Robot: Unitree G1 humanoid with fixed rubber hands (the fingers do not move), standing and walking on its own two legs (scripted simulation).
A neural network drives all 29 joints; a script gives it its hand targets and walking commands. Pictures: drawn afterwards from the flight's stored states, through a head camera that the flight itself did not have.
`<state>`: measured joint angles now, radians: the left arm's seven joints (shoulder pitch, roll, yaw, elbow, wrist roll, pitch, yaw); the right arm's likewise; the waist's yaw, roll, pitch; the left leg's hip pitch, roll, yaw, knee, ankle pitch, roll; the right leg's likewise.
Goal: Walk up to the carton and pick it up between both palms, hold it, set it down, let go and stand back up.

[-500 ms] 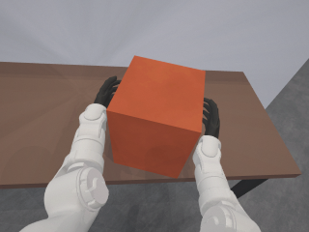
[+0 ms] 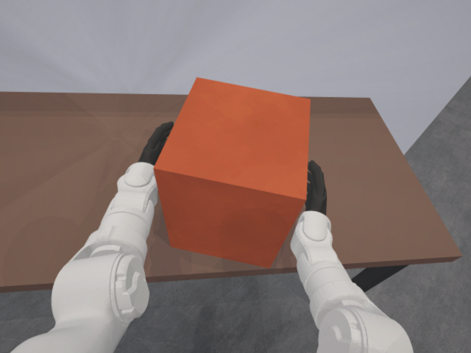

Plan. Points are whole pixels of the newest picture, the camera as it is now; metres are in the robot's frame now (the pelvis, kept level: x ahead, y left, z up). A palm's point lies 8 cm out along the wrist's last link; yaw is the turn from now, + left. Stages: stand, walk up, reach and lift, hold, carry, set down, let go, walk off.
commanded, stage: set down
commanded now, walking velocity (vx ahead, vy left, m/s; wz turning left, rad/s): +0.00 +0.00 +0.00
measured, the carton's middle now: (235, 178) +0.43 -0.02 +0.04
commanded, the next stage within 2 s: none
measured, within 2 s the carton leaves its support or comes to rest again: neither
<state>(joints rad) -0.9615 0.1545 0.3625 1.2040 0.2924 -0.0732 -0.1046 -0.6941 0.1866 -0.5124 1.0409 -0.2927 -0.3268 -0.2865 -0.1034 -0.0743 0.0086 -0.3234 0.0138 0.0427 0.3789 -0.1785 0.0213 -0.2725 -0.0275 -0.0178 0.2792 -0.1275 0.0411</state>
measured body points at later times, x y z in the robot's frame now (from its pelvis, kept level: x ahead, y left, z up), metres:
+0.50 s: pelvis +0.01 +0.02 -0.01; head +0.04 +0.06 +0.44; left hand +0.48 +0.17 +0.08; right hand +0.40 -0.18 +0.08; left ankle +0.00 +0.10 -0.75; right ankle +0.00 -0.14 -0.74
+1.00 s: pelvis -0.03 +0.00 -0.01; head -0.02 +0.04 +0.44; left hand +0.47 +0.15 +0.20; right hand +0.38 -0.21 +0.18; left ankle +0.00 +0.10 -0.75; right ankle +0.00 -0.14 -0.75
